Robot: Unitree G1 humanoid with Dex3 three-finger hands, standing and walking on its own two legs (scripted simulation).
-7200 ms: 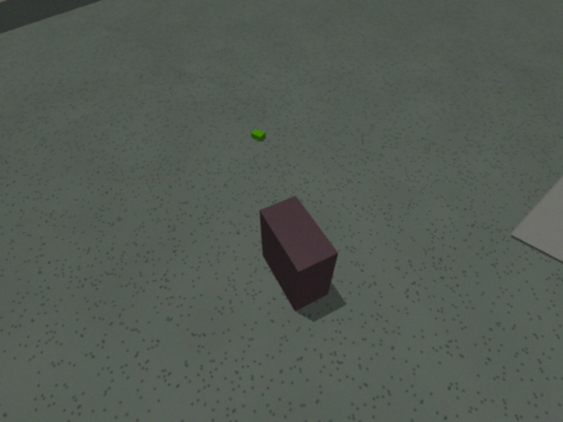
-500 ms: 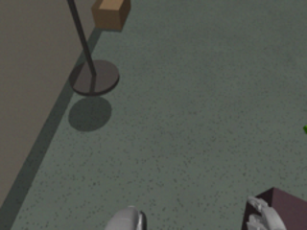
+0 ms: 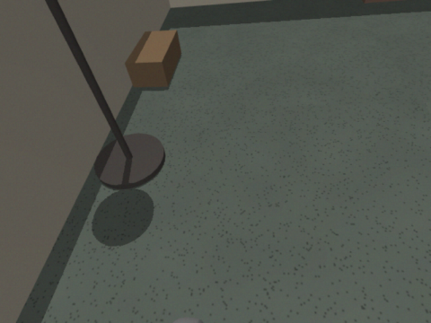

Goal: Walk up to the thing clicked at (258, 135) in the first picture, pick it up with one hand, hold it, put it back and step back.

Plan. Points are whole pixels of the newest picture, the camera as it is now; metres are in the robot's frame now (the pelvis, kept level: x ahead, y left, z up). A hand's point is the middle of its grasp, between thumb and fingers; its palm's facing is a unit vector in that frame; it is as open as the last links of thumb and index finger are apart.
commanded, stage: walk up
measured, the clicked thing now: out of the picture +0.67 -1.08 -0.75
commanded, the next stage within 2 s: none
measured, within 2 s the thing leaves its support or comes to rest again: neither
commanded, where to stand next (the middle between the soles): +0.57 +0.10 m, yaw +0 degrees
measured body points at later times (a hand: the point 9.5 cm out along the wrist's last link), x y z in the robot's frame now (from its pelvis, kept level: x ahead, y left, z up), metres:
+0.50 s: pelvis +0.20 +0.05 +0.00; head +0.22 +0.07 +0.45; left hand +0.21 +0.38 -0.12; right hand +0.33 -0.25 -0.09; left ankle +0.25 +0.16 -0.73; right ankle +0.16 -0.11 -0.66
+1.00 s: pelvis +0.36 +0.04 +0.01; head +0.38 +0.01 +0.45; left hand +0.38 +0.37 -0.08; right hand +0.45 -0.27 -0.12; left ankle +0.41 +0.20 -0.68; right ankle +0.40 -0.08 -0.73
